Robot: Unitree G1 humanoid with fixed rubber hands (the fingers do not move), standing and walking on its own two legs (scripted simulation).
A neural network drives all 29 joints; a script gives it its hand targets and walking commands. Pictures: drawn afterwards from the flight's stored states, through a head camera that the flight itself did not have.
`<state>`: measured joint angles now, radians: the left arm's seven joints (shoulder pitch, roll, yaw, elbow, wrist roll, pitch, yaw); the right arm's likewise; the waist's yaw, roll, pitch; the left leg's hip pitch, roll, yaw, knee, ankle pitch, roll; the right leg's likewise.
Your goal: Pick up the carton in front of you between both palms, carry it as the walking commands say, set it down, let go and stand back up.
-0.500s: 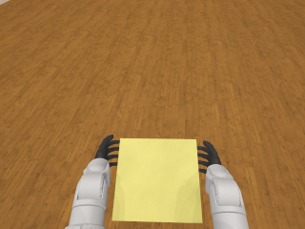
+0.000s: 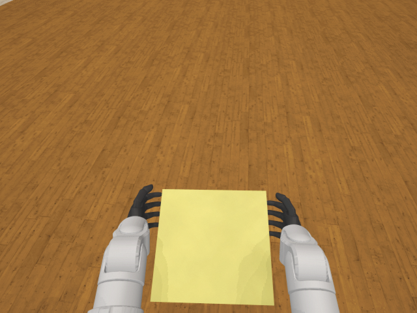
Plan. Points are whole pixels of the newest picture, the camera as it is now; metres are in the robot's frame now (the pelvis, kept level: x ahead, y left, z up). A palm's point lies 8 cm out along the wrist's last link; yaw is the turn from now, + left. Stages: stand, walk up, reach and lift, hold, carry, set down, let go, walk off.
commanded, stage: carry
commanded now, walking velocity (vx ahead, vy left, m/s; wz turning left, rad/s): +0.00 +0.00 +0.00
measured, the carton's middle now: (213, 248) +0.29 +0.00 -0.09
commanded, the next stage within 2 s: none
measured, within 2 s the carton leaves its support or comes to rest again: neither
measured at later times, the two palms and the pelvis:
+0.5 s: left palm (127, 240) +0.24 +0.16 +0.04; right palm (291, 250) +0.24 -0.14 +0.04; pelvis -0.04 +0.01 +0.00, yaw +0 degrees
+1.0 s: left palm (130, 246) +0.23 +0.15 +0.04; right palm (295, 256) +0.23 -0.14 +0.03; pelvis -0.05 +0.00 +0.00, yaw +0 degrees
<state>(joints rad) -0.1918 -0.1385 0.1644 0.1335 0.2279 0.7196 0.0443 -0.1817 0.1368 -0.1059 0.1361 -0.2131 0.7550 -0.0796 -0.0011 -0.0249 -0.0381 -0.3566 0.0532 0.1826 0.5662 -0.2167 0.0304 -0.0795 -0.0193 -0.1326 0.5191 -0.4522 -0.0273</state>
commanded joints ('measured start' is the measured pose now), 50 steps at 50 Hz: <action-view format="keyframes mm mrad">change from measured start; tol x2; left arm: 1 -433 -912 -583 -49 -257 -28 -263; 14 -465 -932 -549 13 -247 -28 -276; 50 -458 -931 -556 -4 -249 -26 -275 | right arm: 1 -508 939 560 -121 278 -74 269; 15 -554 957 537 -84 269 -73 277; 50 -548 959 544 -92 273 -71 278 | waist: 1 4 44 -303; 11 2 26 -263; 50 3 27 -297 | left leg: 1 236 113 -123 -42 377 39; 8 216 115 -138 -84 275 36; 16 209 113 -145 -108 221 31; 50 182 109 -136 -92 246 25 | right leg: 1 -54 -118 78 -69 390 -3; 8 -104 -115 91 -99 252 -9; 16 -137 -116 102 -110 184 -18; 50 -153 -122 114 -78 271 -26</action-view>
